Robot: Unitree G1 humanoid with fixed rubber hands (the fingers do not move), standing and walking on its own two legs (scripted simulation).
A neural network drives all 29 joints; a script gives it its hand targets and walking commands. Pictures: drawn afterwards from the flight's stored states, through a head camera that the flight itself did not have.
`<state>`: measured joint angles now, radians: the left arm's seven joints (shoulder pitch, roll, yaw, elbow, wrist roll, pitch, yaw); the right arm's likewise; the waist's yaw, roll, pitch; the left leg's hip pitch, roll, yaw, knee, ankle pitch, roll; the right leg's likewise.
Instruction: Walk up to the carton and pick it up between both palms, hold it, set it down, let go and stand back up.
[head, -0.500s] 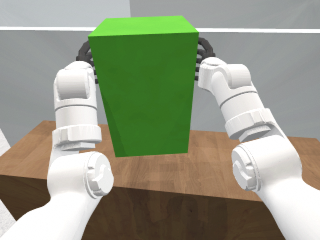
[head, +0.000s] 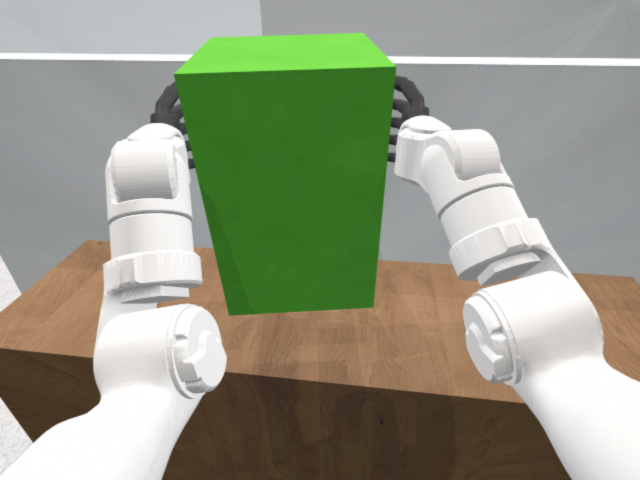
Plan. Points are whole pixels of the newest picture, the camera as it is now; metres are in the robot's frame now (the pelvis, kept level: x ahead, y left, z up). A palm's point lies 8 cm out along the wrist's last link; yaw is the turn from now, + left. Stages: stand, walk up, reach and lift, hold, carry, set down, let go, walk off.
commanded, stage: hold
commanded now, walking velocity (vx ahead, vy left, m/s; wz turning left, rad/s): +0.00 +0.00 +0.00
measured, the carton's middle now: (294, 177) +0.37 +0.00 +0.29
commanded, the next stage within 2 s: set down in 0.06 s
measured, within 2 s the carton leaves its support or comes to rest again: neither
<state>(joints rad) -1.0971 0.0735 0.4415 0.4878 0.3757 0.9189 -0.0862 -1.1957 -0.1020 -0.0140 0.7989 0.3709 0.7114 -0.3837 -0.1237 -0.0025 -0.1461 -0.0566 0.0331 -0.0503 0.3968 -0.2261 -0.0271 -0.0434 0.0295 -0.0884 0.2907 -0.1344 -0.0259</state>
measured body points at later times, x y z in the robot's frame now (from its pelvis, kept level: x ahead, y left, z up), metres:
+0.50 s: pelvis +0.02 +0.00 +0.00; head -0.06 +0.04 +0.44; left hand +0.42 +0.15 +0.34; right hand +0.40 -0.12 +0.32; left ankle +0.00 +0.13 -0.75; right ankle +0.03 -0.10 -0.75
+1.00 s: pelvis +0.00 +0.01 +0.00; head -0.05 +0.05 +0.45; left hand +0.41 +0.14 +0.29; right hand +0.40 -0.12 +0.26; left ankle +0.00 +0.13 -0.75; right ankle +0.03 -0.10 -0.75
